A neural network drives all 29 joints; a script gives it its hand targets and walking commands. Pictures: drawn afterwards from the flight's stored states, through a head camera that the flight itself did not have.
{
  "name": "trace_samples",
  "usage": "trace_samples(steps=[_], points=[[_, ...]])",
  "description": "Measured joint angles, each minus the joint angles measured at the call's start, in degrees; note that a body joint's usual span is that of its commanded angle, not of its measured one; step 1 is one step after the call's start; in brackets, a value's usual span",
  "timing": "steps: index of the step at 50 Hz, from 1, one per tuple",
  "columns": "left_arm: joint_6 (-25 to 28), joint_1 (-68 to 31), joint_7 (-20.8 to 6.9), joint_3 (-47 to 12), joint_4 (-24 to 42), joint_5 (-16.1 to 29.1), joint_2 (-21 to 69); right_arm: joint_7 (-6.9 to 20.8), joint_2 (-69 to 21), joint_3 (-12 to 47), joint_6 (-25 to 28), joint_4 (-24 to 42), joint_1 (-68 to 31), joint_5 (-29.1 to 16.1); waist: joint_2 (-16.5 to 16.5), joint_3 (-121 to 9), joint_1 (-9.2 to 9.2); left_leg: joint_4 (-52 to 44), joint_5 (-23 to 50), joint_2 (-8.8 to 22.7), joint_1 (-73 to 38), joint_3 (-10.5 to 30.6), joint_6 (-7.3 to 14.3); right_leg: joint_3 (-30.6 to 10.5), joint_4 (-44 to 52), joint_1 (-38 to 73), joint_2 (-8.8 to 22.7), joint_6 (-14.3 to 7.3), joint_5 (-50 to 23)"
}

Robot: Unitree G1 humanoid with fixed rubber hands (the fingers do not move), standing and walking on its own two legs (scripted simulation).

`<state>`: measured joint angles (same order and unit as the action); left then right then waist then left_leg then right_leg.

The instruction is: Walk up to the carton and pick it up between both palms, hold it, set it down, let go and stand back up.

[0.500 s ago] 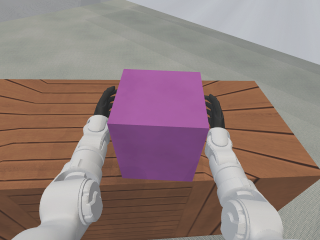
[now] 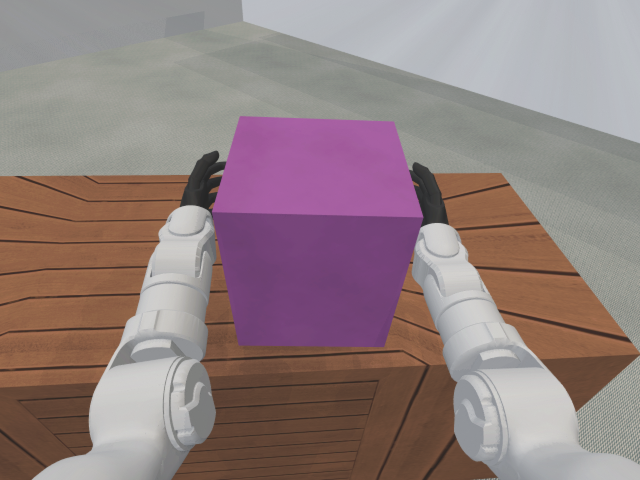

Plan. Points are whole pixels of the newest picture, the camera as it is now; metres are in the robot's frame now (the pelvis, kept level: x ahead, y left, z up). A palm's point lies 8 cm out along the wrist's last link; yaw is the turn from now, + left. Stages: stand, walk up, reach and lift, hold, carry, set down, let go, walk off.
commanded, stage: reach and lift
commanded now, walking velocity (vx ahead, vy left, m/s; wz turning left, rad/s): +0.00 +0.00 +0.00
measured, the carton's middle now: (314, 235) +0.42 +0.00 +0.12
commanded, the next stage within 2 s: hold in 1.64 s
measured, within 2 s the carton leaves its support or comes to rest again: neither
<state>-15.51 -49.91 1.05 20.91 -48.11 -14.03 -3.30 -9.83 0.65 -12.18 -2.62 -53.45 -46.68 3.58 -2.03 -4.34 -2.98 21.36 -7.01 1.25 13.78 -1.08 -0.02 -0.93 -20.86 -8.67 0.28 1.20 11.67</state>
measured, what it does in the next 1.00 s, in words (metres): stands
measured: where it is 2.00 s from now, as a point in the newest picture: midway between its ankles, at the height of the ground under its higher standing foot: outside the picture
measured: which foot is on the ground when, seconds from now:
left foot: down 0.00-1.00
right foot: down 0.00-1.00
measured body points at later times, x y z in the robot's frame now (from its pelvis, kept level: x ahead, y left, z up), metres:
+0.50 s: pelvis +0.00 +0.00 +0.00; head -0.05 +0.02 +0.45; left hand +0.41 +0.16 +0.19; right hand +0.40 -0.14 +0.20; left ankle +0.05 +0.12 -0.75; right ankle -0.01 -0.13 -0.75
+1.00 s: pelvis +0.00 +0.00 +0.00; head -0.06 +0.01 +0.45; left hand +0.40 +0.16 +0.22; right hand +0.40 -0.15 +0.23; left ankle +0.05 +0.12 -0.75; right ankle -0.01 -0.13 -0.75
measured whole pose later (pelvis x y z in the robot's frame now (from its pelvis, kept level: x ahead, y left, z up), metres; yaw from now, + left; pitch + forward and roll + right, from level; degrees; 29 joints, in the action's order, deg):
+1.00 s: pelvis +0.00 +0.00 +0.00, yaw +0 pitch -3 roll -1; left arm -34.4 -47.7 2.9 19.0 -29.2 -14.0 -1.6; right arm -9.9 6.2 -2.7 -18.2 -46.2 -52.3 -7.7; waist -1.2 -5.6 -3.0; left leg 21.3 -7.0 1.2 11.7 -1.1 -0.1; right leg -0.9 -20.9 -6.6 0.3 1.1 11.7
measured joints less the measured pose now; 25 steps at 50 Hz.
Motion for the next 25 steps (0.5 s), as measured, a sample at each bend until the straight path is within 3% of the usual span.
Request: trace_samples(steps=[12, 25], points=[[-6.92, 3.39, 0.57, -0.28, 9.64, 0.0, 1.28, -0.03, 1.66, 4.94, -4.55, 2.28, -1.17, -4.97, 0.25, 0.07, 0.0, 0.0, -0.01, 0.0, -1.12, 0.0, -0.02, 0.0, 0.01, 1.12, 0.0, -0.02, 0.0], [-12.77, 4.26, 1.08, -1.45, 15.57, 0.0, 1.6, -0.15, 3.35, 8.51, -8.9, 5.07, -1.96, -8.18, 0.5, -0.39, 0.0, 0.0, -0.01, 0.0, -1.85, 0.0, -0.07, 0.0, 0.01, 1.85, 0.0, -0.07, -0.01]])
